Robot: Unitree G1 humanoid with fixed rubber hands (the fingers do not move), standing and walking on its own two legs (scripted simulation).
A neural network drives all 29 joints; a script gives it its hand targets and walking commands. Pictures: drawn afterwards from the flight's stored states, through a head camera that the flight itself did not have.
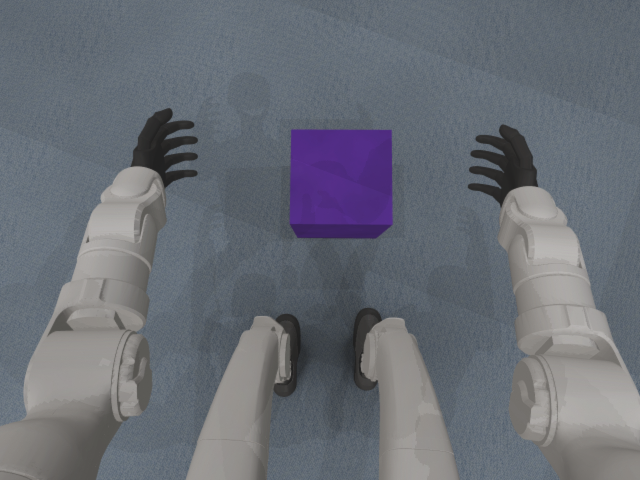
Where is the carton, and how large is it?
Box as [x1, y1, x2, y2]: [290, 129, 392, 237]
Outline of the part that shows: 291,129 290,225 297,237 376,237 392,224 391,130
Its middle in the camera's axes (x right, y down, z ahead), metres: +0.05 -0.13 +0.92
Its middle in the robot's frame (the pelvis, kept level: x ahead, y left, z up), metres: +0.53 -0.02 -0.55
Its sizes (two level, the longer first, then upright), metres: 0.210 0.200 0.250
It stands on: the floor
